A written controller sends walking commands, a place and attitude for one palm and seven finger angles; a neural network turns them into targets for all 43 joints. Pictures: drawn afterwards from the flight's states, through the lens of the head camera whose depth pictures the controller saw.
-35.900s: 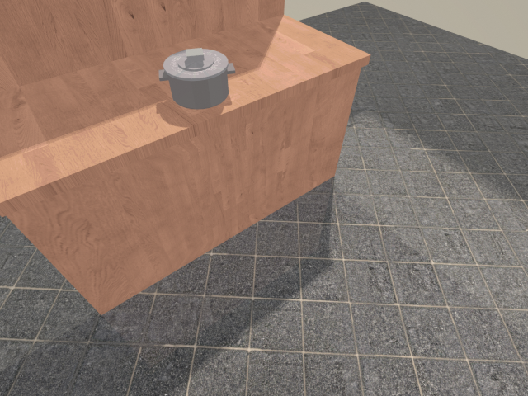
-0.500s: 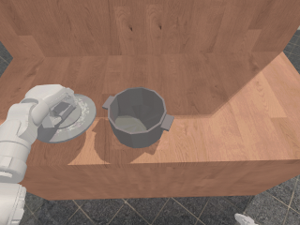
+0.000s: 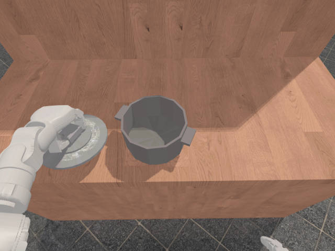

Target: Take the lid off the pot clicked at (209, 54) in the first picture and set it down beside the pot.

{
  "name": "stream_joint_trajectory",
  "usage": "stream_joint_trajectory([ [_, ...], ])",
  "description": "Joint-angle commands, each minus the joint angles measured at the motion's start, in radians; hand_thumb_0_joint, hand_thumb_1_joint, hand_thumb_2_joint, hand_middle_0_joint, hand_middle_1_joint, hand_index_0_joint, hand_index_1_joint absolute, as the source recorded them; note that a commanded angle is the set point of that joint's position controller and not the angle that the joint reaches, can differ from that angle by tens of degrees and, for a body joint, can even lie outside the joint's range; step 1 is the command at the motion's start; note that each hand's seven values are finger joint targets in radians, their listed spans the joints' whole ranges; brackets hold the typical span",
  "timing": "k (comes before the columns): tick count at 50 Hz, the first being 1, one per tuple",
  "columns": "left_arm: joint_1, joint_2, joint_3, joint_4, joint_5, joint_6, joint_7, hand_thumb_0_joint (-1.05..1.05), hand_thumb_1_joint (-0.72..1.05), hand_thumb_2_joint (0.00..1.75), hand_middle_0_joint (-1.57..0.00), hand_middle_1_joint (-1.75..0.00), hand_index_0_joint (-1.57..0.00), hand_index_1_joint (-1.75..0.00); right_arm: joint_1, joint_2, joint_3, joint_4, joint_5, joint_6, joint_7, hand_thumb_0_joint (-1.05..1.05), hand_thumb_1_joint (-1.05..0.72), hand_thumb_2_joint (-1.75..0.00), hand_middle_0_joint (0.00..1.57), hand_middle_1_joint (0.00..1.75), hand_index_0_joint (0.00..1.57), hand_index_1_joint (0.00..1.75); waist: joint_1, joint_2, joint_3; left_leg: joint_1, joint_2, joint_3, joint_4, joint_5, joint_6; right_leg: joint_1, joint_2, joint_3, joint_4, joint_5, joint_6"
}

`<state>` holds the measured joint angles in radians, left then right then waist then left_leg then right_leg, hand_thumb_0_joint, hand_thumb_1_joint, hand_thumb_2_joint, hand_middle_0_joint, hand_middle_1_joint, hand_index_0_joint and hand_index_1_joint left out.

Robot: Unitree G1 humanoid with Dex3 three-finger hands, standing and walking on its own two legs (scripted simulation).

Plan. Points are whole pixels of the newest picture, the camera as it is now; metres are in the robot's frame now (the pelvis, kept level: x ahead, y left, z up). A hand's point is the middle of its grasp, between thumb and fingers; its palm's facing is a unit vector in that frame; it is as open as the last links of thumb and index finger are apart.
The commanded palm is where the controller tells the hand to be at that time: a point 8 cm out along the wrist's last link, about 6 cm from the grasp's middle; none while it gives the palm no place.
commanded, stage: lower the lid onto the table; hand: left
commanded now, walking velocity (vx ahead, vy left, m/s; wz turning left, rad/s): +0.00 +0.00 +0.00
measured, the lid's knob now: (68, 132) +0.41 +0.29 +0.01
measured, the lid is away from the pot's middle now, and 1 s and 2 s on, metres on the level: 0.24 0.24 0.24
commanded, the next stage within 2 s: open the fingers wide in 1.28 s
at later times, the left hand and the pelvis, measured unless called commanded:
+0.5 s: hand (67, 141) +0.38 +0.29 +0.00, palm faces -0.46 -0.06 -0.89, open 8.5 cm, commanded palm +0.40 +0.28 +0.06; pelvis -0.01 -0.01 -0.01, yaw -2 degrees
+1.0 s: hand (68, 140) +0.39 +0.29 -0.01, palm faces -0.44 -0.06 -0.90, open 8.6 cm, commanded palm +0.41 +0.28 +0.03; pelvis -0.02 +0.00 -0.02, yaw -2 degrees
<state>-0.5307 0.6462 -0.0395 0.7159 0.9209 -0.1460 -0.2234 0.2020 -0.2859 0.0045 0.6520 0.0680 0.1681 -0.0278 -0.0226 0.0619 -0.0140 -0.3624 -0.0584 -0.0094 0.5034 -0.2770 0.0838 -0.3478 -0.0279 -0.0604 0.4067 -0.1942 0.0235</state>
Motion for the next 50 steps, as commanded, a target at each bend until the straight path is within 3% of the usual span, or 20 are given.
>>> stream_joint_trajectory([
  [1, -0.413, 0.315, 0.15, -0.192, -0.02, -0.029, 0.083, 0.0, 0.32, 1.38, -0.87, -0.69, -0.91, -0.71, 0.022, -0.148, -0.051, -0.085, -0.001, -0.028, -0.006, 0.0, -0.9, -0.9, 0.2, 0.3, 0.2, 0.3, -0.017, 0.089, -0.418, 0.309, 0.078, -0.094, 0.0, 0.613, -0.054, 0.045, 0.031, 0.003, 0.021, 0.232, -0.074],
  [2, -0.391, 0.274, 0.123, -0.138, -0.022, -0.022, 0.084, 0.0, 0.32, 1.38, -0.87, -0.69, -0.91, -0.71, 0.019, -0.146, -0.049, -0.082, 0.0, -0.024, -0.005, 0.0, -0.9, -0.9, 0.2, 0.3, 0.2, 0.3, -0.017, 0.057, -0.371, 0.269, 0.075, -0.085, 0.001, 0.565, -0.049, 0.031, 0.03, 0.0, 0.02, 0.225, -0.076],
  [4, -0.398, 0.276, 0.12, -0.071, -0.019, -0.013, 0.089, 0.0, 0.32, 1.38, -0.87, -0.69, -0.91, -0.71, 0.021, -0.155, -0.048, -0.073, 0.004, -0.015, -0.001, 0.0, -0.9, -0.9, 0.2, 0.3, 0.2, 0.3, -0.016, -0.001, -0.331, 0.2, 0.069, -0.068, -0.012, 0.446, -0.036, 0.029, 0.029, 0.002, 0.022, 0.2, -0.077],
  [5, -0.442, 0.308, 0.13, -0.081, -0.009, -0.015, 0.093, 0.0, 0.32, 1.38, -0.87, -0.69, -0.91, -0.71, 0.021, -0.165, -0.051, -0.073, 0.002, -0.015, -0.001, 0.0, -0.9, -0.9, 0.2, 0.3, 0.2, 0.3, -0.019, -0.001, -0.323, 0.189, 0.068, -0.064, -0.014, 0.419, -0.035, 0.028, 0.024, 0.009, 0.023, 0.199, -0.081],
  [8, -0.484, 0.281, 0.099, -0.129, 0.011, -0.016, 0.101, 0.0, 0.32, 1.38, -0.87, -0.69, -0.91, -0.71, 0.016, -0.152, -0.052, -0.083, 0.002, -0.017, -0.004, 0.0, -0.9, -0.9, 0.2, 0.3, 0.2, 0.3, -0.016, 0.062, -0.396, 0.236, 0.067, -0.071, -0.006, 0.448, -0.039, 0.03, 0.027, 0.007, 0.035, 0.189, -0.083],
  [11, -0.48, 0.382, 0.186, -0.154, 0.011, -0.038, 0.118, 0.0, 0.32, 1.38, -0.87, -0.69, -0.91, -0.71, 0.029, -0.151, -0.052, -0.089, -0.004, -0.024, -0.014, 0.0, -0.9, -0.9, 0.2, 0.3, 0.2, 0.3, -0.007, 0.081, -0.47, 0.258, 0.062, -0.069, 0.004, 0.486, -0.038, 0.076, 0.029, 0.016, 0.045, 0.219, -0.081],
  [15, -0.461, 0.376, 0.177, -0.017, 0.011, -0.039, 0.125, 0.0, 0.32, 1.38, -0.87, -0.69, -0.91, -0.71, 0.047, -0.167, -0.048, -0.065, -0.001, -0.026, -0.023, 0.0, -0.9, -0.9, 0.2, 0.3, 0.2, 0.3, -0.019, 0.01, -0.371, 0.152, 0.057, -0.044, 0.002, 0.362, -0.022, 0.041, 0.026, 0.017, 0.045, 0.203, -0.081],
  [19, -0.48, 0.289, 0.101, -0.027, 0.027, -0.038, 0.125, 0.0, 0.32, 1.38, -0.87, -0.69, -0.91, -0.71, 0.054, -0.157, -0.054, -0.064, 0.003, -0.032, -0.02, 0.0, -0.9, -0.9, 0.2, 0.3, 0.2, 0.3, -0.023, 0.08, -0.378, 0.182, 0.057, -0.048, 0.013, 0.361, -0.026, -0.017, 0.029, 0.013, 0.053, 0.159, -0.086],
  [23, -0.448, 0.363, 0.164, 0.017, 0.014, -0.051, 0.12, 0.0, 0.32, 1.38, -0.87, -0.69, -0.91, -0.71, 0.081, -0.167, -0.055, -0.059, 0.0, -0.033, -0.029, 0.0, -0.9, -0.9, 0.2, 0.3, 0.2, 0.3, -0.025, 0.021, -0.421, 0.142, 0.053, -0.038, 0.036, 0.357, -0.015, 0.024, 0.031, 0.02, 0.072, 0.195, -0.081],
  [25, -0.496, 0.404, 0.185, -0.023, 0.02, -0.065, 0.121, 0.0, 0.32, 1.38, -0.87, -0.69, -0.91, -0.71, 0.086, -0.176, -0.057, -0.056, -0.002, -0.036, -0.037, 0.0, -0.9, -0.9, 0.2, 0.3, 0.2, 0.3, -0.028, 0.041, -0.444, 0.152, 0.052, -0.038, 0.042, 0.38, -0.016, 0.019, 0.028, 0.025, 0.078, 0.217, -0.083],
  [26, -0.516, 0.363, 0.15, -0.026, 0.023, -0.066, 0.123, 0.0, 0.32, 1.38, -0.87, -0.69, -0.91, -0.71, 0.093, -0.169, -0.059, -0.05, -0.002, -0.038, -0.038, 0.0, -0.9, -0.9, 0.2, 0.3, 0.2, 0.3, -0.038, 0.063, -0.441, 0.167, 0.056, -0.037, 0.045, 0.392, -0.018, -0.005, 0.033, 0.02, 0.082, 0.207, -0.08],
  [28, -0.456, 0.298, 0.108, 0.07, 0.022, -0.058, 0.123, 0.0, 0.32, 1.38, -0.87, -0.69, -0.91, -0.71, 0.105, -0.171, -0.059, -0.035, 0.001, -0.039, -0.036, 0.0, -0.9, -0.9, 0.2, 0.3, 0.2, 0.3, -0.046, 0.023, -0.371, 0.129, 0.06, -0.034, 0.059, 0.361, -0.018, -0.068, 0.037, 0.011, 0.085, 0.172, -0.079],
  [30, -0.478, 0.361, 0.148, 0.052, 0.03, -0.066, 0.124, 0.0, 0.32, 1.38, -0.87, -0.69, -0.91, -0.71, 0.112, -0.185, -0.061, -0.033, 0.001, -0.04, -0.034, 0.0, -0.9, -0.9, 0.2, 0.3, 0.2, 0.3, -0.036, 0.039, -0.374, 0.114, 0.058, -0.039, 0.061, 0.355, -0.023, -0.073, 0.036, 0.016, 0.093, 0.166, -0.087],
  [33, -0.437, 0.289, 0.102, 0.095, 0.03, -0.061, 0.125, 0.0, 0.32, 1.38, -0.87, -0.69, -0.91, -0.71, 0.119, -0.173, -0.064, -0.034, 0.001, -0.035, -0.028, 0.0, -0.9, -0.9, 0.2, 0.3, 0.2, 0.3, -0.042, 0.039, -0.377, 0.105, 0.056, -0.03, 0.083, 0.36, -0.023, -0.096, 0.041, 0.014, 0.108, 0.165, -0.084],
  [35, -0.44, 0.34, 0.136, 0.105, 0.032, -0.064, 0.127, 0.0, 0.32, 1.38, -0.87, -0.69, -0.91, -0.71, 0.126, -0.187, -0.063, -0.034, 0.001, -0.032, -0.027, 0.0, -0.9, -0.9, 0.2, 0.3, 0.2, 0.3, -0.039, -0.001, -0.382, 0.075, 0.055, -0.034, 0.086, 0.332, -0.023, -0.1, 0.042, 0.015, 0.117, 0.159, -0.086],
  [36, -0.446, 0.303, 0.102, 0.128, 0.031, -0.057, 0.126, 0.0, 0.32, 1.38, -0.87, -0.69, -0.91, -0.71, 0.132, -0.182, -0.062, -0.035, 0.001, -0.031, -0.027, 0.0, -0.9, -0.9, 0.2, 0.3, 0.2, 0.3, -0.05, 0.004, -0.376, 0.064, 0.054, -0.029, 0.089, 0.316, -0.021, -0.113, 0.045, 0.014, 0.123, 0.144, -0.082],
  [40, -0.507, 0.345, 0.119, 0.105, 0.048, -0.061, 0.127, 0.0, 0.32, 1.38, -0.87, -0.69, -0.91, -0.71, 0.145, -0.191, -0.066, -0.031, 0.001, -0.032, -0.03, 0.0, -0.9, -0.9, 0.2, 0.3, 0.2, 0.3, -0.05, 0.023, -0.396, 0.069, 0.055, -0.034, 0.106, 0.307, -0.024, -0.154, 0.044, 0.013, 0.14, 0.125, -0.086],
  [41, -0.482, 0.315, 0.098, 0.146, 0.052, -0.056, 0.13, 0.0, 0.32, 1.38, -0.87, -0.69, -0.91, -0.71, 0.155, -0.183, -0.065, -0.031, 0.001, -0.032, -0.029, 0.0, -0.9, -0.9, 0.2, 0.3, 0.2, 0.3, -0.056, 0.026, -0.393, 0.062, 0.055, -0.034, 0.112, 0.304, -0.027, -0.169, 0.049, 0.009, 0.148, 0.106, -0.083],
  [44, -0.445, 0.282, 0.076, 0.211, 0.044, -0.044, 0.129, 0.0, 0.32, 1.38, -0.87, -0.69, -0.91, -0.71, 0.156, -0.185, -0.058, -0.034, 0.006, -0.026, -0.027, 0.0, -0.9, -0.9, 0.2, 0.3, 0.2, 0.3, -0.059, -0.034, -0.354, -0.007, 0.053, -0.027, 0.124, 0.237, -0.021, -0.193, 0.052, 0.008, 0.156, 0.08, -0.081],
  [50, -0.5, 0.316, 0.073, 0.241, 0.065, -0.036, 0.125, 0.0, 0.32, 1.38, -0.87, -0.69, -0.91, -0.71, 0.173, -0.197, -0.053, -0.04, 0.008, -0.026, -0.029, 0.0, -0.9, -0.9, 0.2, 0.3, 0.2, 0.3, -0.067, -0.022, -0.341, -0.062, 0.05, -0.027, 0.145, 0.157, -0.022, -0.255, 0.053, 0.008, 0.183, 0.017, -0.084],
])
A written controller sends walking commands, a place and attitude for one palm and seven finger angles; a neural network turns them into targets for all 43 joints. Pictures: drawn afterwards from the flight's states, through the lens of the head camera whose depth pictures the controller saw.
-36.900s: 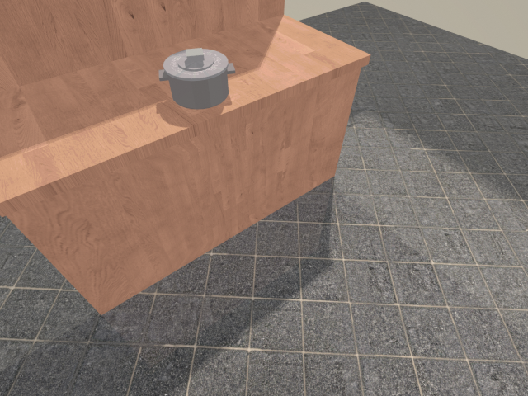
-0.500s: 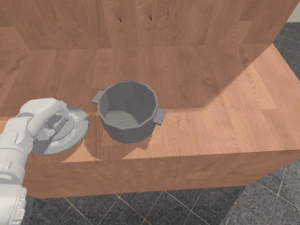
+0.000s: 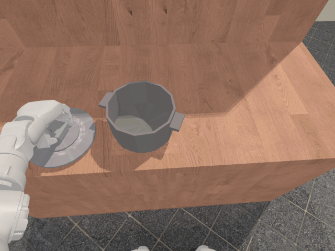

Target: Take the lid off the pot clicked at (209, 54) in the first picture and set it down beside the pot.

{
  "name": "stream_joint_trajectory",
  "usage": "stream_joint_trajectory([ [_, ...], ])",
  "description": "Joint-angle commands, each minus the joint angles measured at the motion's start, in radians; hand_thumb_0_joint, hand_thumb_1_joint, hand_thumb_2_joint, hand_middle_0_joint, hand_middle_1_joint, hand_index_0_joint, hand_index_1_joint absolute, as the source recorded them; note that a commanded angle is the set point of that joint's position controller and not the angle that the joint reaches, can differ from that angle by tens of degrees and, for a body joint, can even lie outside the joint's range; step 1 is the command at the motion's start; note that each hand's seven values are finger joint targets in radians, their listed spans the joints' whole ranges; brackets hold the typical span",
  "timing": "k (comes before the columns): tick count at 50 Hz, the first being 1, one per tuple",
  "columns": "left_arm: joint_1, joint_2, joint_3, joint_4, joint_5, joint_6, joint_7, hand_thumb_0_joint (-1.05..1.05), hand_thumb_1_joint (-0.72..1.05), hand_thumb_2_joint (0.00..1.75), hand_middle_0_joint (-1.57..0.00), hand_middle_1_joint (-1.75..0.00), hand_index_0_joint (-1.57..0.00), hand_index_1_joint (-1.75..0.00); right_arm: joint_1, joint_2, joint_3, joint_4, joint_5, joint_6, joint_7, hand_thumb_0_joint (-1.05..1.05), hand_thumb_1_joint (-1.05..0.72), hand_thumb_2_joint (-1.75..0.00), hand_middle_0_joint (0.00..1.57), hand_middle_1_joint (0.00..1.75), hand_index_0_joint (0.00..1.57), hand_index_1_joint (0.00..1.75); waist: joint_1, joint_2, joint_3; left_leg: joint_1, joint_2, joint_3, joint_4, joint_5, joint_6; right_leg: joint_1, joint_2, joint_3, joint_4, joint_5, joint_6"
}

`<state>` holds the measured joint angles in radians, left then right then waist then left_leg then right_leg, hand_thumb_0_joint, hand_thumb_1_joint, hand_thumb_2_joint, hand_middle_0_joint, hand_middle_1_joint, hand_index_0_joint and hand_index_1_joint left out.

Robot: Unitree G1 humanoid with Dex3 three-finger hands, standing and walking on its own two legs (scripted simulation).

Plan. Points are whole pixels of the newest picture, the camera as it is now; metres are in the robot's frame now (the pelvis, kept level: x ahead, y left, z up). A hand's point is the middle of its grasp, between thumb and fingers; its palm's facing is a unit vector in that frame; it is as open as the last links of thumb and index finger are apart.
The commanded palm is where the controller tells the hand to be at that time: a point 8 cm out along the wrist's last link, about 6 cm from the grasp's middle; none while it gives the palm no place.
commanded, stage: lower the lid onto the table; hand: left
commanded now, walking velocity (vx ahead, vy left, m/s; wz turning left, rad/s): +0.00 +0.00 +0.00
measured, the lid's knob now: (56, 129) +0.42 +0.31 -0.01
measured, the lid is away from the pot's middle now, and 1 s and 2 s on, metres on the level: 0.24 0.24 0.24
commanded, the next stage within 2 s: open the fingers wide in 0.28 s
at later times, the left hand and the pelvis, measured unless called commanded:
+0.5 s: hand (49, 130) +0.40 +0.31 +0.01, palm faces -0.43 -0.07 -0.90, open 8.6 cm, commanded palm +0.42 +0.30 +0.05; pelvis -0.02 +0.00 -0.02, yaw -1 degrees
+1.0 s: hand (48, 131) +0.40 +0.32 +0.01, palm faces -0.42 -0.08 -0.91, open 8.9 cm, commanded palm +0.41 +0.31 +0.05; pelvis -0.01 +0.01 -0.01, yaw -1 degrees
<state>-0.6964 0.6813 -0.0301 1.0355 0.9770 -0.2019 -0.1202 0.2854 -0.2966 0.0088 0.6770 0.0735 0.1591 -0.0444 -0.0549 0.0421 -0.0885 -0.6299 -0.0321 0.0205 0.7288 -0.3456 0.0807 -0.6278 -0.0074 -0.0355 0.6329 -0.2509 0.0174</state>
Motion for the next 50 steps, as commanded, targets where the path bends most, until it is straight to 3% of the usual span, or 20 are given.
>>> stream_joint_trajectory([
  [1, -0.303, 0.23, 0.023, -0.012, 0.008, 0.033, 0.02, 0.0, 0.32, 1.38, -0.87, -0.69, -0.91, -0.71, 0.097, -0.18, -0.055, -0.071, 0.004, -0.018, -0.012, 0.0, -0.9, -0.9, 0.2, 0.3, 0.2, 0.3, -0.047, -0.025, -0.235, 0.177, 0.022, -0.055, -0.075, 0.19, -0.017, 0.003, 0.038, -0.022, -0.038, 0.036, -0.073],
  [5, -0.37, 0.269, 0.031, -0.029, 0.015, 0.038, 0.011, 0.0, 0.32, 1.38, -0.87, -0.69, -0.91, -0.71, 0.109, -0.193, -0.052, -0.073, 0.008, -0.018, -0.016, 0.0, -0.9, -0.9, 0.2, 0.3, 0.2, 0.3, -0.048, -0.021, -0.249, 0.146, 0.02, -0.056, -0.059, 0.129, -0.012, -0.028, 0.036, -0.016, -0.026, -0.006, -0.074],
  [8, -0.355, 0.237, 0.009, -0.014, 0.014, 0.045, 0.005, 0.0, 0.32, 1.38, -0.87, -0.69, -0.91, -0.71, 0.114, -0.182, -0.051, -0.087, 0.008, -0.016, -0.018, 0.0, -0.9, -0.9, 0.2, 0.3, 0.2, 0.3, -0.053, -0.023, -0.277, 0.126, 0.016, -0.049, -0.045, 0.119, -0.01, -0.008, 0.038, -0.013, -0.019, -0.008, -0.07],
  [10, -0.376, 0.298, 0.05, -0.023, 0.013, 0.04, 0.001, 0.0, 0.32, 1.38, -0.87, -0.69, -0.91, -0.71, 0.122, -0.191, -0.05, -0.083, 0.008, -0.016, -0.021, 0.0, -0.9, -0.9, 0.2, 0.3, 0.2, 0.3, -0.052, -0.046, -0.283, 0.108, 0.017, -0.051, -0.04, 0.104, -0.007, -0.004, 0.037, -0.009, -0.017, -0.009, -0.069],
  [13, -0.394, 0.229, -0.013, 0.01, 0.011, 0.056, -0.009, 0.0, 0.32, 1.38, -0.87, -0.69, -0.91, -0.71, 0.125, -0.184, -0.047, -0.086, 0.013, -0.017, -0.025, 0.0, -0.9, -0.9, 0.2, 0.3, 0.2, 0.3, -0.069, -0.027, -0.24, 0.085, 0.018, -0.048, -0.044, 0.041, -0.006, -0.042, 0.039, -0.015, -0.019, -0.07, -0.066],
  [15, -0.428, 0.282, 0.018, -0.016, 0.014, 0.052, -0.013, 0.0, 0.32, 1.38, -0.87, -0.69, -0.91, -0.71, 0.129, -0.192, -0.046, -0.081, 0.013, -0.017, -0.027, 0.0, -0.9, -0.9, 0.2, 0.3, 0.2, 0.3, -0.066, -0.011, -0.245, 0.091, 0.019, -0.056, -0.043, 0.032, -0.005, -0.059, 0.038, -0.013, -0.014, -0.079, -0.069],
  [18, -0.427, 0.262, -0.003, 0.008, 0.01, 0.06, -0.022, 0.0, 0.32, 1.38, -0.87, -0.69, -0.91, -0.71, 0.137, -0.19, -0.042, -0.085, 0.017, -0.022, -0.031, 0.0, -0.9, -0.9, 0.2, 0.3, 0.2, 0.3, -0.072, -0.014, -0.232, 0.063, 0.018, -0.05, -0.038, -0.005, -0.002, -0.057, 0.04, -0.012, -0.016, -0.106, -0.066],
  [19, -0.266, 0.309, 0.071, 0.026, 0.008, 0.046, -0.025, 0.0, 0.32, 1.38, -0.87, -0.69, -0.91, -0.71, 0.128, -0.175, -0.045, -0.11, 0.019, -0.024, -0.025, 0.0, -0.9, -0.9, 0.2, 0.3, 0.2, 0.3, -0.02, -0.017, -0.264, 0.051, 0.008, -0.044, -0.039, 0.014, -0.008, 0.0, 0.041, -0.011, -0.011, -0.099, -0.072],
  [20, -0.287, 0.346, 0.091, -0.028, 0.011, 0.03, -0.026, 0.0, 0.31, 1.37, -0.86, -0.7, -0.9, -0.71, 0.124, -0.185, -0.044, -0.11, 0.014, -0.022, -0.025, 0.0, -0.9, -0.9, 0.2, 0.3, 0.2, 0.3, -0.019, 0.012, -0.3, 0.074, 0.011, -0.044, -0.039, 0.047, -0.012, 0.01, 0.038, -0.007, -0.001, -0.063, -0.079],
  [23, -0.326, 0.23, -0.003, -0.021, -0.007, 0.041, -0.035, 0.0, 0.28, 1.32, -0.82, -0.7, -0.86, -0.72, 0.116, -0.18, -0.046, -0.105, 0.016, -0.015, -0.023, 0.0, -0.9, -0.9, 0.2, 0.3, 0.2, 0.3, -0.053, -0.033, -0.235, 0.052, 0.02, -0.043, -0.043, -0.004, -0.006, -0.03, 0.039, -0.009, -0.018, -0.102, -0.066],
  [25, -0.37, 0.329, 0.054, -0.014, -0.004, 0.046, -0.029, 0.0, 0.26, 1.29, -0.8, -0.71, -0.83, -0.72, 0.122, -0.197, -0.043, -0.101, 0.02, -0.017, -0.028, 0.0, -0.9, -0.9, 0.2, 0.3, 0.2, 0.3, -0.052, -0.051, -0.209, 0.017, 0.019, -0.043, -0.045, -0.046, -0.001, -0.033, 0.038, -0.004, -0.02, -0.129, -0.065],
  [28, -0.313, 0.306, 0.051, -0.001, 0.005, 0.049, -0.025, 0.0, 0.23, 1.24, -0.76, -0.71, -0.79, -0.73, 0.129, -0.183, -0.044, -0.111, 0.02, -0.021, -0.028, 0.0, -0.9, -0.9, 0.2, 0.3, 0.2, 0.3, -0.041, -0.021, -0.241, 0.039, 0.013, -0.042, -0.044, 0.0, -0.005, -0.012, 0.041, -0.006, -0.013, -0.1, -0.07],
  [31, -0.308, 0.35, 0.093, -0.054, 0.008, 0.028, -0.025, 0.0, 0.2, 1.19, -0.73, -0.72, -0.76, -0.73, 0.131, -0.179, -0.047, -0.113, 0.013, -0.019, -0.025, 0.0, -0.9, -0.9, 0.2, 0.3, 0.2, 0.3, -0.029, 0.0, -0.299, 0.07, 0.013, -0.041, -0.039, 0.064, -0.007, 0.022, 0.041, -0.003, -0.003, -0.046, -0.074],
  [33, -0.284, 0.293, 0.062, -0.053, -0.001, 0.025, -0.026, 0.0, 0.18, 1.16, -0.7, -0.72, -0.73, -0.74, 0.123, -0.177, -0.049, -0.115, 0.013, -0.015, -0.023, 0.0, -0.9, -0.9, 0.2, 0.3, 0.2, 0.3, -0.033, -0.028, -0.284, 0.074, 0.016, -0.042, -0.038, 0.076, -0.008, 0.012, 0.042, -0.006, -0.005, -0.032, -0.072],
  [36, -0.308, 0.326, 0.086, -0.069, 0.001, 0.023, -0.017, 0.0, 0.16, 1.11, -0.67, -0.73, -0.69, -0.74, 0.123, -0.183, -0.052, -0.111, 0.012, -0.012, -0.02, 0.0, -0.9, -0.9, 0.2, 0.3, 0.2, 0.3, -0.031, -0.016, -0.268, 0.088, 0.021, -0.047, -0.046, 0.072, -0.01, -0.012, 0.042, -0.01, -0.006, -0.046, -0.073],
  [40, -0.281, 0.312, 0.091, -0.09, 0.001, 0.015, -0.007, 0.0, 0.12, 1.04, -0.62, -0.74, -0.64, -0.75, 0.113, -0.178, -0.055, -0.114, 0.011, -0.008, -0.015, 0.0, -0.9, -0.9, 0.2, 0.3, 0.2, 0.3, -0.021, 0.004, -0.283, 0.127, 0.022, -0.053, -0.048, 0.12, -0.016, -0.018, 0.04, -0.012, -0.002, -0.013, -0.079],
  [43, -0.279, 0.265, 0.056, -0.068, -0.009, 0.032, 0.001, 0.0, 0.09, 1.0, -0.58, -0.75, -0.6, -0.76, 0.103, -0.179, -0.054, -0.115, 0.012, -0.004, -0.011, 0.0, -0.9, -0.9, 0.2, 0.3, 0.2, 0.3, -0.035, -0.037, -0.237, 0.098, 0.025, -0.047, -0.052, 0.078, -0.011, -0.025, 0.041, -0.012, -0.013, -0.039, -0.071],
  [45, -0.311, 0.318, 0.087, -0.091, 0.0, 0.03, 0.006, 0.0, 0.07, 0.97, -0.56, -0.75, -0.57, -0.76, 0.109, -0.186, -0.055, -0.112, 0.01, -0.005, -0.013, 0.0, -0.9, -0.9, 0.2, 0.3, 0.2, 0.3, -0.027, -0.023, -0.259, 0.115, 0.021, -0.052, -0.053, 0.102, -0.013, -0.019, 0.038, -0.01, -0.008, -0.018, -0.076],
  [47, -0.272, 0.25, 0.046, -0.064, 0.002, 0.038, 0.007, 0.0, 0.05, 0.94, -0.53, -0.75, -0.55, -0.76, 0.105, -0.172, -0.053, -0.121, 0.012, -0.004, -0.009, 0.0, -0.9, -0.9, 0.2, 0.3, 0.2, 0.3, -0.027, -0.014, -0.257, 0.131, 0.021, -0.057, -0.055, 0.12, -0.018, -0.026, 0.043, -0.02, -0.004, -0.019, -0.076],
  [50, -0.264, 0.316, 0.1, -0.09, -0.001, 0.031, 0.008, 0.0, 0.02, 0.9, -0.5, -0.76, -0.51, -0.76, 0.105, -0.178, -0.057, -0.12, 0.009, -0.004, -0.007, 0.0, -0.9, -0.9, 0.2, 0.3, 0.2, 0.3, -0.018, -0.016, -0.296, 0.155, 0.02, -0.054, -0.046, 0.166, -0.019, 0.001, 0.041, -0.012, 0.001, 0.021, -0.078],
])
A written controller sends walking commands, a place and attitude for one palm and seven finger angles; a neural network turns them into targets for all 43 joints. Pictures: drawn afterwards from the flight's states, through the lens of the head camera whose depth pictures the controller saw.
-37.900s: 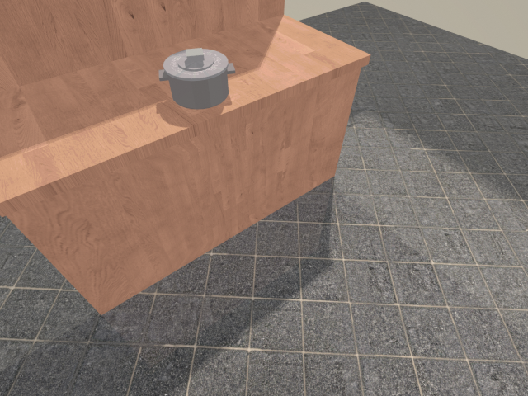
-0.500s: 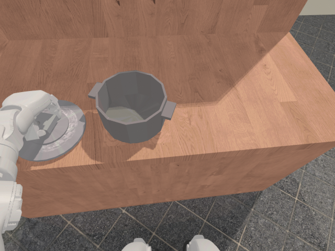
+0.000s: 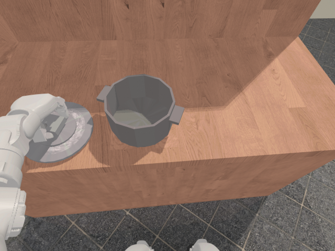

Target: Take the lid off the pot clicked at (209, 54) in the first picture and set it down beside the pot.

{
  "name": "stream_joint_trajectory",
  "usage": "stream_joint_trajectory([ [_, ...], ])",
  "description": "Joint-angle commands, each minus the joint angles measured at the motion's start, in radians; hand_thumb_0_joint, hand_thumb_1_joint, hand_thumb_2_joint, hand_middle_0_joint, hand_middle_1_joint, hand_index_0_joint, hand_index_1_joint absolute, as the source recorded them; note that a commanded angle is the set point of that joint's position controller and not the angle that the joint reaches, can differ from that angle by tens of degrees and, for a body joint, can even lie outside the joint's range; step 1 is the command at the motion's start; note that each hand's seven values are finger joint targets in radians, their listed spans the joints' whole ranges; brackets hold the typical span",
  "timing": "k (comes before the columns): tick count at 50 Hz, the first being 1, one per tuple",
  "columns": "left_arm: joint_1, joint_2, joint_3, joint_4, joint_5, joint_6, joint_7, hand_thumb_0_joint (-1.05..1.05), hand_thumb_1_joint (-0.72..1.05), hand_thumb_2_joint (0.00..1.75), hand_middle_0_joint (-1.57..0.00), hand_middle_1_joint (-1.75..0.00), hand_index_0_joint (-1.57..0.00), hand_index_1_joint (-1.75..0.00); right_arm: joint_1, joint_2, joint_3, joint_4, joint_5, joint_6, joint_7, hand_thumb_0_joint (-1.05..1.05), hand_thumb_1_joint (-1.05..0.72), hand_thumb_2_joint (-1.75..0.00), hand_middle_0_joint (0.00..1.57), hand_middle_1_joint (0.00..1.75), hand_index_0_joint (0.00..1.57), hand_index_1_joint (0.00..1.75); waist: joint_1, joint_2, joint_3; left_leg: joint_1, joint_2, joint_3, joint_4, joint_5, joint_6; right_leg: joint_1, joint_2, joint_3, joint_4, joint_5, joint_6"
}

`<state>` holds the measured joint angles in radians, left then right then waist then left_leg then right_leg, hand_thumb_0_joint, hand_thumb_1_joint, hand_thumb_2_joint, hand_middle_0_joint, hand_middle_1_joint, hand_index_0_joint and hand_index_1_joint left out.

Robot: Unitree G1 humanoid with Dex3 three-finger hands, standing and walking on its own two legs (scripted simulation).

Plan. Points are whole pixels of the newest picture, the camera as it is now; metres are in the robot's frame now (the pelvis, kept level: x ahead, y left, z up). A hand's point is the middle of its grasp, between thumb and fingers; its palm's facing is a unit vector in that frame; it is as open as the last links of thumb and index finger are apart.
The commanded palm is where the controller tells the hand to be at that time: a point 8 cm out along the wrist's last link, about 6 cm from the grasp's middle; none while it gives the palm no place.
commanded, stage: open the fingers wide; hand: left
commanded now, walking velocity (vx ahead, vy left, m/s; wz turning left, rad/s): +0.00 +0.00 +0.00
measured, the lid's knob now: (52, 124) +0.43 +0.31 +0.00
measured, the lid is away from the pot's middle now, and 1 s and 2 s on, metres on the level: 0.24 0.24 0.24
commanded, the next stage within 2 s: raise the empty hand in 0.48 s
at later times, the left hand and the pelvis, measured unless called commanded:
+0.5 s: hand (44, 126) +0.41 +0.32 +0.02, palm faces -0.42 -0.08 -0.90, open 10.9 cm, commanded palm +0.41 +0.30 +0.06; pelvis +0.01 +0.00 +0.00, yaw +0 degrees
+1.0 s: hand (44, 119) +0.42 +0.31 +0.04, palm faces -0.39 -0.08 -0.92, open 11.0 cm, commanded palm +0.42 +0.30 +0.11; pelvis +0.02 +0.00 +0.02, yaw +1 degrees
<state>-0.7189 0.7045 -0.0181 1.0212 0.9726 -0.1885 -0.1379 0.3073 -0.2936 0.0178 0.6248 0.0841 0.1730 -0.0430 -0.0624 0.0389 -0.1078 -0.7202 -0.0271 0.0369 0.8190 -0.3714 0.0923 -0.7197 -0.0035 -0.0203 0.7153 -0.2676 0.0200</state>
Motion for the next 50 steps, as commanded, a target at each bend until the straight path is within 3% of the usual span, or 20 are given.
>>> stream_joint_trajectory([
  [1, -0.24, 0.25, 0.055, -0.074, 0.003, 0.023, 0.023, 0.0, 0.01, 0.88, -0.49, -0.75, -0.5, -0.76, 0.083, -0.173, -0.065, -0.071, -0.002, -0.016, -0.007, 0.0, -0.9, -0.9, 0.2, 0.3, 0.2, 0.3, -0.017, -0.008, -0.281, 0.256, 0.017, -0.074, -0.139, 0.205, -0.033, 0.089, 0.04, -0.032, -0.081, 0.041, -0.079],
  [3, -0.253, 0.206, 0.021, -0.084, -0.005, 0.025, 0.015, 0.0, -0.01, 0.86, -0.47, -0.75, -0.48, -0.75, 0.072, -0.176, -0.065, -0.063, 0.0, -0.013, -0.004, 0.0, -0.9, -0.9, 0.2, 0.3, 0.2, 0.3, -0.022, -0.009, -0.242, 0.25, 0.023, -0.072, -0.141, 0.185, -0.032, 0.067, 0.037, -0.035, -0.09, 0.028, -0.078],
  [5, -0.254, 0.251, 0.055, -0.102, 0.002, 0.019, 0.019, 0.0, -0.03, 0.83, -0.45, -0.75, -0.45, -0.75, 0.073, -0.177, -0.066, -0.066, -0.002, -0.012, -0.003, 0.0, -0.9, -0.9, 0.2, 0.3, 0.2, 0.3, -0.012, 0.016, -0.257, 0.279, 0.02, -0.079, -0.141, 0.219, -0.037, 0.069, 0.036, -0.034, -0.085, 0.043, -0.083],
  [8, -0.212, 0.172, 0.008, -0.065, -0.013, 0.026, 0.014, 0.0, -0.07, 0.79, -0.42, -0.75, -0.42, -0.75, 0.072, -0.169, -0.066, -0.065, -0.001, -0.008, -0.001, 0.0, -0.9, -0.9, 0.2, 0.3, 0.2, 0.3, -0.024, -0.029, -0.234, 0.27, 0.023, -0.075, -0.136, 0.23, -0.035, 0.062, 0.041, -0.04, -0.09, 0.049, -0.077],
  [11, -0.244, 0.266, 0.071, -0.103, -0.01, 0.017, 0.016, 0.0, -0.08, 0.78, -0.41, -0.75, -0.41, -0.75, 0.077, -0.177, -0.066, -0.064, -0.004, -0.006, -0.003, 0.0, -0.9, -0.9, 0.2, 0.3, 0.2, 0.3, -0.014, -0.022, -0.268, 0.255, 0.016, -0.065, -0.138, 0.239, -0.029, 0.116, 0.039, -0.026, -0.09, 0.081, -0.079],
  [13, -0.226, 0.207, 0.032, -0.092, -0.014, 0.019, 0.011, 0.0, -0.08, 0.78, -0.41, -0.75, -0.41, -0.75, 0.069, -0.173, -0.064, -0.064, -0.002, -0.007, -0.003, 0.0, -0.9, -0.9, 0.2, 0.3, 0.2, 0.3, -0.019, -0.019, -0.245, 0.254, 0.018, -0.064, -0.138, 0.232, -0.032, 0.098, 0.038, -0.033, -0.091, 0.075, -0.079],
  [16, -0.207, 0.265, 0.083, -0.122, -0.007, 0.003, 0.015, 0.0, -0.08, 0.78, -0.41, -0.75, -0.41, -0.75, 0.07, -0.169, -0.068, -0.068, -0.005, -0.004, 0.001, 0.0, -0.9, -0.9, 0.2, 0.3, 0.2, 0.3, -0.003, 0.004, -0.283, 0.289, 0.017, -0.071, -0.135, 0.29, -0.038, 0.116, 0.039, -0.031, -0.083, 0.1, -0.083],
  [17, -0.181, 0.219, 0.054, -0.103, -0.012, 0.007, 0.014, 0.0, -0.08, 0.78, -0.41, -0.75, -0.41, -0.75, 0.063, -0.164, -0.066, -0.072, -0.004, -0.003, 0.002, 0.0, -0.9, -0.9, 0.2, 0.3, 0.2, 0.3, -0.008, -0.009, -0.271, 0.281, 0.016, -0.065, -0.133, 0.281, -0.036, 0.116, 0.038, -0.032, -0.087, 0.104, -0.081],
  [20, -0.179, 0.247, 0.078, -0.129, -0.02, -0.005, 0.016, 0.0, -0.08, 0.78, -0.41, -0.75, -0.41, -0.75, 0.06, -0.17, -0.068, -0.069, -0.006, -0.003, 0.005, 0.0, -0.9, -0.9, 0.2, 0.3, 0.2, 0.3, -0.004, -0.002, -0.275, 0.288, 0.016, -0.064, -0.133, 0.3, -0.037, 0.122, 0.036, -0.028, -0.088, 0.124, -0.083],
  [24, -0.175, 0.216, 0.062, -0.132, -0.021, 0.005, 0.024, 0.0, -0.08, 0.78, -0.41, -0.75, -0.41, -0.75, 0.056, -0.165, -0.071, -0.068, -0.005, 0.003, 0.009, 0.0, -0.9, -0.9, 0.2, 0.3, 0.2, 0.3, -0.004, -0.009, -0.264, 0.292, 0.021, -0.068, -0.142, 0.281, -0.036, 0.117, 0.038, -0.033, -0.095, 0.101, -0.081],
  [25, -0.206, 0.255, 0.086, -0.172, -0.018, -0.003, 0.027, 0.0, -0.08, 0.78, -0.41, -0.75, -0.41, -0.75, 0.053, -0.171, -0.074, -0.064, -0.006, 0.003, 0.008, 0.0, -0.9, -0.9, 0.2, 0.3, 0.2, 0.3, -0.001, 0.018, -0.28, 0.313, 0.021, -0.07, -0.14, 0.306, -0.039, 0.119, 0.033, -0.027, -0.094, 0.119, -0.084],
  [28, -0.174, 0.193, 0.042, -0.115, -0.028, 0.01, 0.027, 0.0, -0.08, 0.78, -0.41, -0.75, -0.41, -0.75, 0.053, -0.167, -0.069, -0.063, -0.004, 0.003, 0.009, 0.0, -0.9, -0.9, 0.2, 0.3, 0.2, 0.3, -0.014, -0.028, -0.242, 0.276, 0.021, -0.064, -0.143, 0.253, -0.033, 0.113, 0.038, -0.032, -0.099, 0.09, -0.078],
  [30, -0.24, 0.26, 0.082, -0.187, -0.021, 0.002, 0.03, 0.0, -0.08, 0.78, -0.41, -0.75, -0.41, -0.75, 0.048, -0.176, -0.072, -0.06, -0.007, 0.004, 0.006, 0.0, -0.9, -0.9, 0.2, 0.3, 0.2, 0.3, -0.006, -0.004, -0.275, 0.297, 0.02, -0.068, -0.151, 0.261, -0.031, 0.134, 0.031, -0.024, -0.103, 0.104, -0.083],
  [33, -0.245, 0.234, 0.068, -0.195, -0.02, 0.013, 0.035, 0.0, -0.08, 0.78, -0.41, -0.75, -0.41, -0.75, 0.048, -0.164, -0.072, -0.061, -0.004, 0.004, 0.004, 0.0, -0.9, -0.9, 0.2, 0.3, 0.2, 0.3, -0.007, 0.019, -0.282, 0.33, 0.023, -0.074, -0.161, 0.256, -0.032, 0.137, 0.032, -0.031, -0.11, 0.086, -0.081],
  [35, -0.283, 0.317, 0.124, -0.243, -0.015, 0.005, 0.041, 0.0, -0.08, 0.78, -0.41, -0.75, -0.41, -0.75, 0.043, -0.171, -0.072, -0.059, -0.007, 0.001, -0.002, 0.0, -0.9, -0.9, 0.2, 0.3, 0.2, 0.3, 0.0, 0.041, -0.315, 0.358, 0.022, -0.081, -0.169, 0.278, -0.034, 0.164, 0.028, -0.024, -0.113, 0.104, -0.084],
  [39, -0.302, 0.289, 0.11, -0.283, -0.031, 0.008, 0.04, 0.0, -0.08, 0.78, -0.41, -0.75, -0.41, -0.75, 0.033, -0.159, -0.069, -0.055, -0.004, -0.006, -0.008, 0.0, -0.9, -0.9, 0.2, 0.3, 0.2, 0.3, 0.0, 0.06, -0.321, 0.398, 0.025, -0.087, -0.189, 0.292, -0.033, 0.195, 0.025, -0.027, -0.135, 0.114, -0.082],
  [42, -0.347, 0.261, 0.082, -0.333, -0.025, 0.006, 0.044, 0.0, -0.08, 0.78, -0.41, -0.75, -0.41, -0.75, 0.027, -0.151, -0.07, -0.047, -0.005, -0.014, -0.014, 0.0, -0.9, -0.9, 0.2, 0.3, 0.2, 0.3, -0.007, 0.139, -0.333, 0.495, 0.033, -0.106, -0.197, 0.35, -0.048, 0.161, 0.026, -0.035, -0.145, 0.112, -0.085],
  [45, -0.332, 0.351, 0.152, -0.309, -0.026, 0.011, 0.054, 0.0, -0.08, 0.78, -0.41, -0.75, -0.41, -0.75, 0.026, -0.165, -0.067, -0.04, -0.004, -0.019, -0.018, 0.0, -0.9, -0.9, 0.2, 0.3, 0.2, 0.3, 0.005, 0.085, -0.308, 0.464, 0.032, -0.102, -0.215, 0.324, -0.044, 0.202, 0.023, -0.029, -0.158, 0.121, -0.086],
  [48, -0.318, 0.235, 0.062, -0.261, -0.026, 0.035, 0.05, 0.0, -0.08, 0.78, -0.41, -0.75, -0.41, -0.75, 0.016, -0.152, -0.063, -0.037, 0.001, -0.024, -0.012, 0.0, -0.9, -0.9, 0.2, 0.3, 0.2, 0.3, -0.004, 0.093, -0.261, 0.449, 0.03, -0.101, -0.231, 0.329, -0.049, 0.196, 0.024, -0.039, -0.166, 0.122, -0.085],
  [50, -0.33, 0.287, 0.103, -0.318, -0.026, 0.036, 0.046, 0.0, -0.08, 0.78, -0.41, -0.75, -0.41, -0.75, 0.011, -0.162, -0.069, -0.042, -0.001, -0.026, -0.005, 0.0, -0.9, -0.9, 0.2, 0.3, 0.2, 0.3, 0.01, 0.103, -0.299, 0.494, 0.035, -0.11, -0.233, 0.408, -0.057, 0.225, 0.019, -0.032, -0.17, 0.163, -0.089],
])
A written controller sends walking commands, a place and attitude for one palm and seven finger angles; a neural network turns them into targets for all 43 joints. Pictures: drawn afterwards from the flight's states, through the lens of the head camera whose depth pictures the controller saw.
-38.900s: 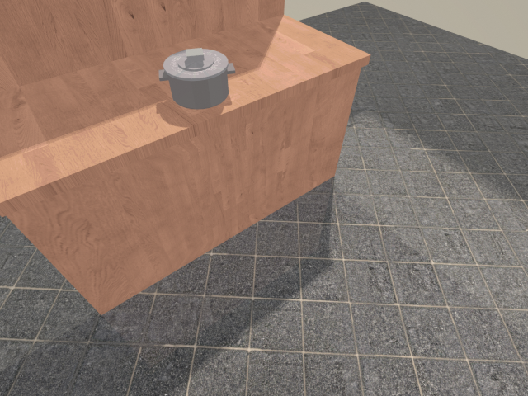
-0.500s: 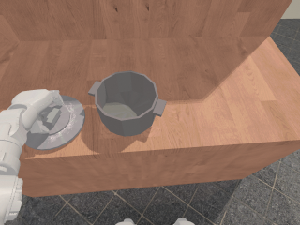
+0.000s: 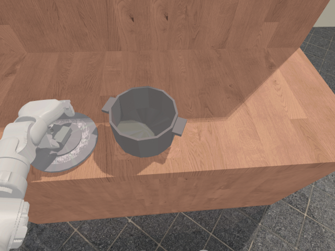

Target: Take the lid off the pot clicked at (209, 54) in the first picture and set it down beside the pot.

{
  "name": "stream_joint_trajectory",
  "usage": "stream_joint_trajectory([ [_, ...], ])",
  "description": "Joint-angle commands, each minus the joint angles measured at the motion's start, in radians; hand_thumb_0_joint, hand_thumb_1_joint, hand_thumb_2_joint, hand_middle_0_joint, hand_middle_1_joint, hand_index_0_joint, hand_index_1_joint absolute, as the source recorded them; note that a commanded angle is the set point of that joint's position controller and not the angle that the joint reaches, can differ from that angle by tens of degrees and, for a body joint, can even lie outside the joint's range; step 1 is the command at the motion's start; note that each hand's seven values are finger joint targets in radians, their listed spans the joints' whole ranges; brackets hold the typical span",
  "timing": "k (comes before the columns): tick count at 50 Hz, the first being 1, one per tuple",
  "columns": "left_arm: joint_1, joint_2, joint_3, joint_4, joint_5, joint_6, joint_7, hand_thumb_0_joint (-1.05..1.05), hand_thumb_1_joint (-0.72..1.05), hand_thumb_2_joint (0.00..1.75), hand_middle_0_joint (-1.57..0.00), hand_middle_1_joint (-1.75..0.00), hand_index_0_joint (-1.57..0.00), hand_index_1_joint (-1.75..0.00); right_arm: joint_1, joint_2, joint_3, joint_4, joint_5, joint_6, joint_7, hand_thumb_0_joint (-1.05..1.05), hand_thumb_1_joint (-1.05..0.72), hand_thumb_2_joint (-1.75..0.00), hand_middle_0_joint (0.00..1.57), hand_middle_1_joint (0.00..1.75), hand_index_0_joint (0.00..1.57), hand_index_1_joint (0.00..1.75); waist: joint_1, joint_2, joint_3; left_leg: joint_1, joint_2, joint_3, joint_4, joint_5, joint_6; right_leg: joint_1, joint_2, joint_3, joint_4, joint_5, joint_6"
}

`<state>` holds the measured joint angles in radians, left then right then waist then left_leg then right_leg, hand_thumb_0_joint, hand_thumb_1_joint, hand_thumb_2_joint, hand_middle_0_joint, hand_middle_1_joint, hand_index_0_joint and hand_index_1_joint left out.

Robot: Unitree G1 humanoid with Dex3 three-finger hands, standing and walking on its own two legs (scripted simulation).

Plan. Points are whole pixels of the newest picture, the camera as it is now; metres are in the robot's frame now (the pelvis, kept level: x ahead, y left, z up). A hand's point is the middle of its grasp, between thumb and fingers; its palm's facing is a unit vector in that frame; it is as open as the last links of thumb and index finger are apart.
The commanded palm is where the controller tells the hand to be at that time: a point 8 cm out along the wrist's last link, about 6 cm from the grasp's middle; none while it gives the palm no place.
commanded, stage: raise the empty hand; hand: left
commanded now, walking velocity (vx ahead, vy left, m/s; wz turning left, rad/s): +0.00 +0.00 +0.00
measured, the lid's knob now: (58, 134) +0.41 +0.31 -0.02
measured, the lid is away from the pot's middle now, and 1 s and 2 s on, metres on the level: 0.24 0.24 0.24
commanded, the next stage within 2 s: draw the hand back to the body in 0.88 s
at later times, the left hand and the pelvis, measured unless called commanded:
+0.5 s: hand (37, 120) +0.40 +0.31 +0.07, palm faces -0.34 -0.09 -0.93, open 11.0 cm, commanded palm +0.39 +0.30 +0.14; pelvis +0.02 +0.00 +0.01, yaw +1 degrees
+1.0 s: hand (28, 113) +0.39 +0.31 +0.11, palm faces -0.38 -0.07 -0.92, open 11.1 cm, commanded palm +0.39 +0.31 +0.17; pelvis +0.01 +0.00 +0.02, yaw +2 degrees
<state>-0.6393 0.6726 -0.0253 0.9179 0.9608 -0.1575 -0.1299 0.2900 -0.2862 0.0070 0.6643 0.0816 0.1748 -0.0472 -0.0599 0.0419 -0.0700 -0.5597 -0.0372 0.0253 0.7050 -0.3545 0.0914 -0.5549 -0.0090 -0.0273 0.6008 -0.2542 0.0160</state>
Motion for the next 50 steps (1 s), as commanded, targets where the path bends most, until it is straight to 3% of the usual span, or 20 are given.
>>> stream_joint_trajectory([
  [1, -0.379, 0.305, 0.106, -0.216, -0.018, 0.01, 0.036, 0.0, -0.08, 0.78, -0.41, -0.75, -0.41, -0.75, 0.026, -0.159, -0.06, -0.09, 0.0, -0.027, 0.003, 0.0, -0.9, -0.9, 0.2, 0.3, 0.2, 0.3, 0.009, 0.112, -0.368, 0.354, 0.042, -0.095, -0.114, 0.436, -0.057, 0.088, 0.028, -0.023, -0.055, 0.171, -0.082],
  [5, -0.316, 0.342, 0.155, -0.293, -0.039, 0.01, 0.021, 0.0, -0.08, 0.78, -0.41, -0.75, -0.41, -0.75, 0.007, -0.16, -0.061, -0.107, 0.001, -0.026, 0.014, 0.0, -0.9, -0.9, 0.2, 0.3, 0.2, 0.3, 0.023, 0.107, -0.415, 0.415, 0.053, -0.115, -0.113, 0.632, -0.071, 0.145, 0.022, -0.022, -0.064, 0.263, -0.077],
  [6, -0.304, 0.294, 0.119, -0.282, -0.045, 0.02, 0.017, 0.0, -0.08, 0.78, -0.41, -0.75, -0.41, -0.75, 0.005, -0.153, -0.06, -0.106, 0.001, -0.024, 0.018, 0.0, -0.9, -0.9, 0.2, 0.3, 0.2, 0.3, 0.015, 0.089, -0.402, 0.417, 0.056, -0.116, -0.115, 0.636, -0.071, 0.142, 0.025, -0.027, -0.068, 0.259, -0.071],
  [9, -0.27, 0.282, 0.115, -0.245, -0.058, 0.043, 0.006, 0.0, -0.08, 0.78, -0.41, -0.75, -0.41, -0.75, -0.008, -0.158, -0.056, -0.101, 0.009, -0.019, 0.028, 0.0, -0.9, -0.9, 0.2, 0.3, 0.2, 0.3, 0.017, 0.026, -0.318, 0.368, 0.056, -0.107, -0.137, 0.588, -0.061, 0.153, 0.025, -0.028, -0.089, 0.259, -0.068],
  [12, -0.314, 0.329, 0.143, -0.337, -0.053, 0.051, -0.004, 0.0, -0.08, 0.78, -0.41, -0.75, -0.41, -0.75, -0.029, -0.159, -0.057, -0.116, 0.008, -0.023, 0.032, 0.0, -0.9, -0.9, 0.2, 0.3, 0.2, 0.3, 0.027, 0.064, -0.349, 0.406, 0.055, -0.115, -0.152, 0.619, -0.061, 0.196, 0.018, -0.022, -0.1, 0.276, -0.07],
  [14, -0.333, 0.3, 0.116, -0.432, -0.057, 0.053, -0.012, 0.0, -0.08, 0.78, -0.41, -0.75, -0.41, -0.75, -0.042, -0.149, -0.058, -0.127, 0.004, -0.029, 0.033, 0.0, -0.9, -0.9, 0.2, 0.3, 0.2, 0.3, 0.023, 0.111, -0.398, 0.474, 0.06, -0.126, -0.15, 0.694, -0.069, 0.207, 0.018, -0.021, -0.109, 0.299, -0.068],
  [15, -0.334, 0.346, 0.154, -0.472, -0.06, 0.049, -0.013, 0.0, -0.08, 0.78, -0.41, -0.75, -0.41, -0.75, -0.048, -0.155, -0.06, -0.132, 0.001, -0.035, 0.033, 0.0, -0.9, -0.9, 0.2, 0.3, 0.2, 0.3, 0.024, 0.124, -0.406, 0.5, 0.068, -0.134, -0.145, 0.748, -0.073, 0.21, 0.013, -0.018, -0.112, 0.314, -0.068],
  [16, -0.326, 0.32, 0.134, -0.468, -0.063, 0.057, -0.016, 0.0, -0.08, 0.78, -0.41, -0.75, -0.41, -0.75, -0.045, -0.148, -0.057, -0.128, 0.001, -0.034, 0.034, 0.0, -0.9, -0.9, 0.2, 0.3, 0.2, 0.3, 0.018, 0.125, -0.406, 0.513, 0.066, -0.137, -0.146, 0.77, -0.076, 0.215, 0.019, -0.023, -0.115, 0.32, -0.065],
  [19, -0.241, 0.299, 0.133, -0.342, -0.082, 0.077, -0.032, 0.0, -0.08, 0.78, -0.41, -0.75, -0.41, -0.75, -0.048, -0.152, -0.048, -0.117, 0.009, -0.032, 0.035, 0.0, -0.9, -0.9, 0.2, 0.3, 0.2, 0.3, 0.02, 0.027, -0.303, 0.417, 0.056, -0.11, -0.168, 0.629, -0.059, 0.231, 0.02, -0.027, -0.135, 0.3, -0.063],
  [21, -0.263, 0.296, 0.114, -0.33, -0.083, 0.086, -0.045, 0.0, -0.08, 0.78, -0.41, -0.75, -0.41, -0.75, -0.059, -0.156, -0.043, -0.123, 0.01, -0.033, 0.034, 0.0, -0.9, -0.9, 0.2, 0.3, 0.2, 0.3, 0.019, 0.02, -0.27, 0.382, 0.05, -0.103, -0.189, 0.561, -0.056, 0.247, 0.016, -0.026, -0.139, 0.288, -0.065],
  [26, -0.435, 0.298, 0.08, -0.551, -0.076, 0.085, -0.084, 0.0, -0.08, 0.78, -0.41, -0.75, -0.41, -0.75, -0.087, -0.143, -0.05, -0.145, 0.001, -0.041, 0.023, 0.0, -0.9, -0.9, 0.2, 0.3, 0.2, 0.3, 0.006, 0.126, -0.379, 0.523, 0.053, -0.129, -0.19, 0.658, -0.064, 0.263, 0.015, -0.02, -0.164, 0.301, -0.068],
  [30, -0.363, 0.376, 0.159, -0.411, -0.083, 0.068, -0.1, 0.0, -0.08, 0.78, -0.41, -0.75, -0.41, -0.75, -0.075, -0.161, -0.036, -0.123, 0.004, -0.041, 0.011, 0.0, -0.9, -0.9, 0.2, 0.3, 0.2, 0.3, 0.017, 0.067, -0.308, 0.451, 0.045, -0.112, -0.213, 0.568, -0.056, 0.29, 0.009, -0.024, -0.182, 0.292, -0.073],
  [31, -0.332, 0.34, 0.137, -0.359, -0.085, 0.076, -0.102, 0.0, -0.08, 0.78, -0.41, -0.75, -0.41, -0.75, -0.078, -0.151, -0.033, -0.124, 0.006, -0.04, 0.012, 0.0, -0.9, -0.9, 0.2, 0.3, 0.2, 0.3, 0.02, 0.03, -0.284, 0.42, 0.04, -0.103, -0.221, 0.529, -0.047, 0.301, 0.014, -0.029, -0.178, 0.283, -0.069],
  [34, -0.361, 0.272, 0.065, -0.355, -0.086, 0.085, -0.12, 0.0, -0.08, 0.78, -0.41, -0.75, -0.41, -0.75, -0.099, -0.15, -0.03, -0.129, 0.012, -0.036, 0.016, 0.0, -0.9, -0.9, 0.2, 0.3, 0.2, 0.3, 0.017, 0.036, -0.239, 0.395, 0.038, -0.094, -0.239, 0.464, -0.045, 0.289, 0.009, -0.029, -0.192, 0.266, -0.073],
  [38, -0.394, 0.388, 0.157, -0.498, -0.086, 0.07, -0.136, 0.0, -0.08, 0.78, -0.41, -0.75, -0.41, -0.75, -0.105, -0.15, -0.037, -0.15, 0.005, -0.043, 0.013, 0.0, -0.9, -0.9, 0.2, 0.3, 0.2, 0.3, 0.03, 0.09, -0.352, 0.479, 0.038, -0.111, -0.233, 0.57, -0.043, 0.357, 0.007, -0.02, -0.196, 0.307, -0.075],
  [40, -0.397, 0.444, 0.202, -0.473, -0.086, 0.057, -0.14, 0.0, -0.08, 0.78, -0.41, -0.75, -0.41, -0.75, -0.097, -0.161, -0.035, -0.143, 0.0, -0.046, 0.007, 0.0, -0.9, -0.9, 0.2, 0.3, 0.2, 0.3, 0.028, 0.091, -0.338, 0.463, 0.038, -0.108, -0.239, 0.556, -0.043, 0.365, 0.002, -0.019, -0.202, 0.31, -0.077],
  [43, -0.31, 0.318, 0.111, -0.27, -0.101, 0.071, -0.157, 0.0, -0.08, 0.78, -0.41, -0.75, -0.41, -0.75, -0.087, -0.16, -0.028, -0.124, 0.014, -0.035, 0.011, 0.0, -0.9, -0.9, 0.2, 0.3, 0.2, 0.3, 0.019, -0.009, -0.189, 0.363, 0.037, -0.087, -0.262, 0.407, -0.034, 0.309, 0.01, -0.035, -0.211, 0.244, -0.07],
  [46, -0.424, 0.287, 0.05, -0.38, -0.087, 0.065, -0.172, 0.0, -0.08, 0.78, -0.41, -0.75, -0.41, -0.75, -0.1, -0.157, -0.037, -0.14, 0.008, -0.034, 0.013, 0.0, -0.9, -0.9, 0.2, 0.3, 0.2, 0.3, 0.015, 0.057, -0.247, 0.403, 0.034, -0.09, -0.271, 0.396, -0.033, 0.312, 0.006, -0.023, -0.213, 0.22, -0.074],
  [48, -0.432, 0.353, 0.109, -0.444, -0.081, 0.048, -0.171, 0.0, -0.08, 0.78, -0.41, -0.75, -0.41, -0.75, -0.096, -0.157, -0.041, -0.142, 0.004, -0.038, 0.008, 0.0, -0.9, -0.9, 0.2, 0.3, 0.2, 0.3, 0.021, 0.08, -0.313, 0.45, 0.034, -0.096, -0.255, 0.459, -0.028, 0.342, 0.005, -0.016, -0.213, 0.261, -0.078],
  [50, -0.438, 0.489, 0.225, -0.461, -0.081, 0.02, -0.16, 0.0, -0.08, 0.78, -0.41, -0.75, -0.41, -0.75, -0.089, -0.17, -0.039, -0.141, -0.005, -0.039, -0.004, 0.0, -0.9, -0.9, 0.2, 0.3, 0.2, 0.3, 0.031, 0.071, -0.356, 0.458, 0.031, -0.099, -0.253, 0.488, -0.023, 0.386, -0.001, -0.009, -0.21, 0.301, -0.079],
])
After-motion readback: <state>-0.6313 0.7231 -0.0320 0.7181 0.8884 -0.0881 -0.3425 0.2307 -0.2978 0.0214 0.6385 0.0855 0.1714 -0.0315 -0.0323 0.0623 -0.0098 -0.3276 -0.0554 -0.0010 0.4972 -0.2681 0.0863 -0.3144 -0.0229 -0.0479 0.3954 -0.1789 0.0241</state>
